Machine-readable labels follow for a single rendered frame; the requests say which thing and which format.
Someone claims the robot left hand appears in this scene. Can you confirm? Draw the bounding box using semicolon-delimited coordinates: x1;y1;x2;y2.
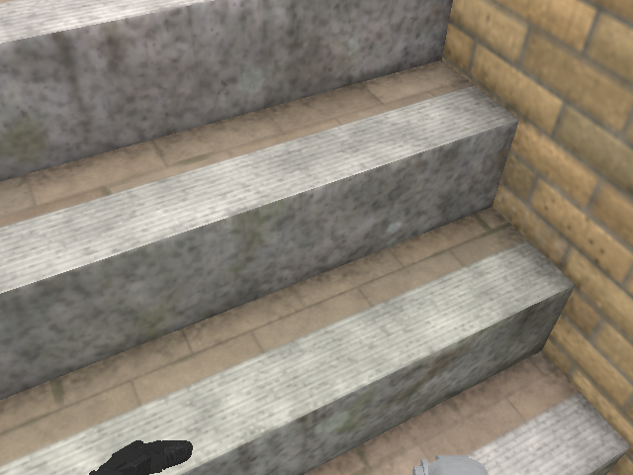
89;440;193;475

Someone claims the right robot thigh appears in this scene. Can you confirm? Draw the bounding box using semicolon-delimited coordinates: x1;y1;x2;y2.
412;455;488;475

